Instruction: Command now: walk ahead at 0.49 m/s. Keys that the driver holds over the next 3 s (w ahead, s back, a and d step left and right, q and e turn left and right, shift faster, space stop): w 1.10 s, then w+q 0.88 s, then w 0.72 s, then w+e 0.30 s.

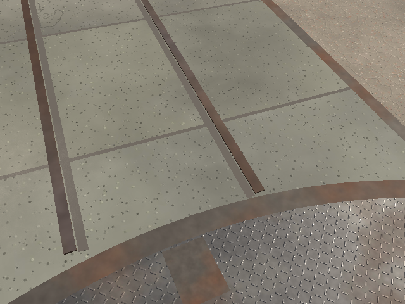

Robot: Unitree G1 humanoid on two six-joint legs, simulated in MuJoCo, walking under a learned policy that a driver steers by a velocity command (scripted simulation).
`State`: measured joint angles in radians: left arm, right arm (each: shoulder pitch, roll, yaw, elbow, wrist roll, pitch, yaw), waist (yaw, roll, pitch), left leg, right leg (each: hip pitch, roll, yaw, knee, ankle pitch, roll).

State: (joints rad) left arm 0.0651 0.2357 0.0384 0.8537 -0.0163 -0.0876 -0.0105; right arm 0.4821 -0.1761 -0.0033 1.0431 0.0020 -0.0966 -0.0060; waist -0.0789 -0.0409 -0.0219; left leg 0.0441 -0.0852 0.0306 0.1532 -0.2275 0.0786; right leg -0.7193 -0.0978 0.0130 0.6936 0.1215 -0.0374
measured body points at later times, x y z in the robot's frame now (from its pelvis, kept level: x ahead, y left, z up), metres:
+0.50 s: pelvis +0.30 -0.04 +0.00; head +0.32 -0.04 +0.45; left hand +0.29 +0.22 -0.14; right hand +0.47 -0.29 -0.11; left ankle +0.46 +0.14 -0.68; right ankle +0.27 -0.13 -0.74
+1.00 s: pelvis +0.57 +0.03 +0.00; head +0.59 +0.04 +0.45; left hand +0.72 +0.29 -0.12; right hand +0.59 -0.23 -0.13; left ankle +0.55 +0.11 -0.74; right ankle +0.71 -0.15 -0.67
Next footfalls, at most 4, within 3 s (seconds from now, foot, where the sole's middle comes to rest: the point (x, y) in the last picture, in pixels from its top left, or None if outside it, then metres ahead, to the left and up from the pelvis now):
0.18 right None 0.31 -0.13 -0.78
0.70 left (157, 285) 0.59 0.11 -0.78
1.26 right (219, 205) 0.90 -0.13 -0.78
1.80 left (142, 164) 1.13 0.18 -0.78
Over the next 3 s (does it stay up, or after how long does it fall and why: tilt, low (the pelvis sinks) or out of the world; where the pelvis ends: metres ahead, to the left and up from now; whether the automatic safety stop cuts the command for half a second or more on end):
stays up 1.59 0.37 -0.01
